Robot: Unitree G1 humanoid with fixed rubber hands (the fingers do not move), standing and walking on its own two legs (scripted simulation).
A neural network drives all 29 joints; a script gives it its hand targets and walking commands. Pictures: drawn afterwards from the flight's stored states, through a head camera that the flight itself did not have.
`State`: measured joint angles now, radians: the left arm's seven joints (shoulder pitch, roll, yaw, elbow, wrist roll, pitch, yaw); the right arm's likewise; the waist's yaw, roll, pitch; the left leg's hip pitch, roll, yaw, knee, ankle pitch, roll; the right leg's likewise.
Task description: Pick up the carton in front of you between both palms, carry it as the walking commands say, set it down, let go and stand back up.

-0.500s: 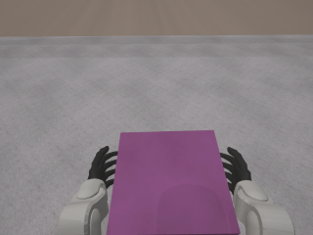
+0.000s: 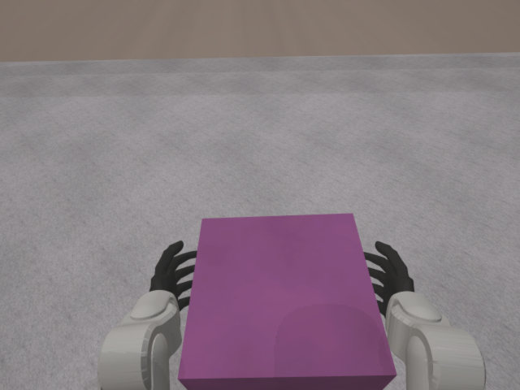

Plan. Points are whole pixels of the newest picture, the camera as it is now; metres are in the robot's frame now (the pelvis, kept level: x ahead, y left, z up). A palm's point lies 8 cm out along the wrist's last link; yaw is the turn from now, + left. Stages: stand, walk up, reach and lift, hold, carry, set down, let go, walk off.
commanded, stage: carry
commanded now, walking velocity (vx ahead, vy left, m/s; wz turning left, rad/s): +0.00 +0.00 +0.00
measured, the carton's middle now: (280, 323) +0.24 +0.00 +0.02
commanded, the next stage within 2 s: hold in 1.30 s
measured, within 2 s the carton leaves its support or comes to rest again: neither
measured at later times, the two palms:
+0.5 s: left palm (161, 319) +0.22 +0.16 +0.07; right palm (388, 321) +0.22 -0.14 +0.07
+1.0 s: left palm (164, 314) +0.24 +0.17 +0.04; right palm (374, 315) +0.24 -0.13 +0.04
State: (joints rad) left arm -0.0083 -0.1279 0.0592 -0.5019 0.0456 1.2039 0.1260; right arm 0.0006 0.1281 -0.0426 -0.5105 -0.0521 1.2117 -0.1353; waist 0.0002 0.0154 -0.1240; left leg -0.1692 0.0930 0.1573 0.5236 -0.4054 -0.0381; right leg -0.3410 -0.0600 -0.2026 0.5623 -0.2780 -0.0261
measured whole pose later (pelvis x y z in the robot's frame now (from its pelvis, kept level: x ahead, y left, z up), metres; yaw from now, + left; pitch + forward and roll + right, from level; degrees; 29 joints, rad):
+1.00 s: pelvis -0.05 +0.02 +0.00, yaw +0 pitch +2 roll +0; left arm -0.23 -0.15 0.19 0.15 0.23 0.70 0.02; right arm -0.22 0.14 -0.17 0.14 -0.23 0.71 -0.02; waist 0.00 0.01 -0.06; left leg -0.23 0.06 0.17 0.53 -0.33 0.00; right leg -0.37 -0.09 -0.19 0.51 -0.16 -0.01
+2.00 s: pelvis -0.06 -0.02 +0.01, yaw +8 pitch -7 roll +0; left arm -0.32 -0.17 0.28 0.32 0.30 0.67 -0.02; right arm -0.29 0.16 -0.24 0.25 -0.30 0.73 0.00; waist 0.00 0.04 0.04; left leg -0.03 0.01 -0.10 0.39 -0.24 -0.02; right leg -0.12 0.02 0.01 0.36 -0.12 -0.01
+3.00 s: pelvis -0.09 -0.01 -0.08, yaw +9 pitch +32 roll +2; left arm -0.58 -0.18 0.39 0.49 0.18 0.15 0.07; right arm -0.61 0.07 -0.37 0.50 -0.25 0.19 0.03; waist -0.02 0.05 -0.06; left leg -1.17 -0.08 -0.09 1.01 -0.39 -0.03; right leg -1.27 0.02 0.11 0.97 -0.26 0.04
